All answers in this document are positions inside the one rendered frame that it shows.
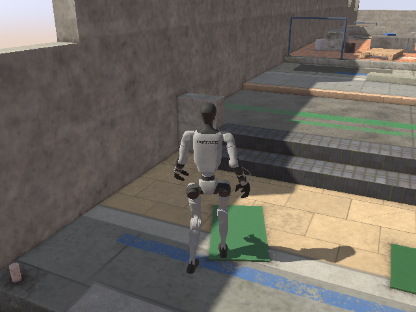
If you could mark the robot left upper arm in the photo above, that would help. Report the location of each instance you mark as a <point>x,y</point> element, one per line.
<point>184,147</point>

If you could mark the left robot hand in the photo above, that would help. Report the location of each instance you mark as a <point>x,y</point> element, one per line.
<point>179,177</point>

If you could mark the right robot hand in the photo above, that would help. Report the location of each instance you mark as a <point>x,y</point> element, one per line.
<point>245,188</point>

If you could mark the robot right forearm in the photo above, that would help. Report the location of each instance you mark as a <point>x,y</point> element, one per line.
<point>240,174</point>

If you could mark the right robot thigh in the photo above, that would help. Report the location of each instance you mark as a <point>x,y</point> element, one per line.
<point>224,189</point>

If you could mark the robot left forearm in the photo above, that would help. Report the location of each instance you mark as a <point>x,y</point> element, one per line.
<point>178,167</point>

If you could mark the robot right upper arm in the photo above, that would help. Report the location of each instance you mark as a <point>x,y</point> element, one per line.
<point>231,148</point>

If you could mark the humanoid robot head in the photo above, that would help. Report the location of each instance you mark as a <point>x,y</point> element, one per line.
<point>208,113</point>

